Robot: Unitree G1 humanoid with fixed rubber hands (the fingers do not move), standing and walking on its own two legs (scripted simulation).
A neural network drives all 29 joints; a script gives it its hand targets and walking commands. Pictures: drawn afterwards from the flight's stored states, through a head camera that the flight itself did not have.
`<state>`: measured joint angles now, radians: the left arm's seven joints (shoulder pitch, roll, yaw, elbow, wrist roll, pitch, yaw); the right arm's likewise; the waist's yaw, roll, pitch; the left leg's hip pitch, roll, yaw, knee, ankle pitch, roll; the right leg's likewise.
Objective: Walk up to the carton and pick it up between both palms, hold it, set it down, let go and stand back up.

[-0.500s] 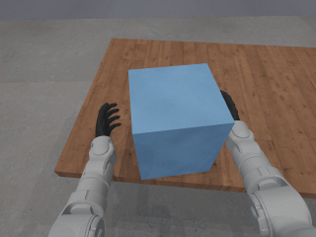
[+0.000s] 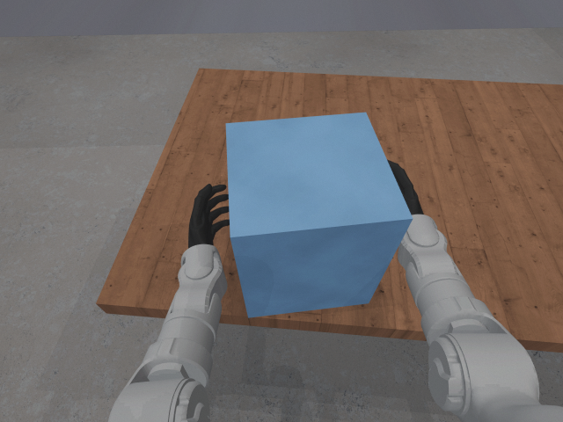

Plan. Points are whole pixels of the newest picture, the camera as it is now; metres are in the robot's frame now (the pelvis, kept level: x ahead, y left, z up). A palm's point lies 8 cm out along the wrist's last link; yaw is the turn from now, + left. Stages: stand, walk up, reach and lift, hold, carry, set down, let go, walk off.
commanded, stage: reach and lift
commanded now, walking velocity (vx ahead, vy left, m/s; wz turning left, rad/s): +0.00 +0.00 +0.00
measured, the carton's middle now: (303, 221) +0.42 +0.00 +0.03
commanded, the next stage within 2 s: none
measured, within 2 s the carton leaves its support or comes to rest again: leaves its support in 0.78 s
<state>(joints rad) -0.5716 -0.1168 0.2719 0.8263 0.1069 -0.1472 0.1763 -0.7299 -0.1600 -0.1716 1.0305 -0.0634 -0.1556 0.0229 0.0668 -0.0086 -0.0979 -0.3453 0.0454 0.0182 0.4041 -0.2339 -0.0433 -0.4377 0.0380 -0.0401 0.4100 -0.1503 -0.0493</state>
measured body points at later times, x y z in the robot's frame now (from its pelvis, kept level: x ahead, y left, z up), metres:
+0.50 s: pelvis +0.00 +0.00 +0.00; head +0.04 +0.00 +0.45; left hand +0.38 +0.15 +0.04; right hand +0.43 -0.15 +0.06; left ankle -0.03 +0.15 -0.74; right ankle +0.02 -0.08 -0.74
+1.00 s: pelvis -0.01 +0.00 +0.00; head +0.00 +0.00 +0.45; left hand +0.36 +0.18 +0.08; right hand +0.41 -0.12 +0.09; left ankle -0.03 +0.15 -0.74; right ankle +0.02 -0.08 -0.74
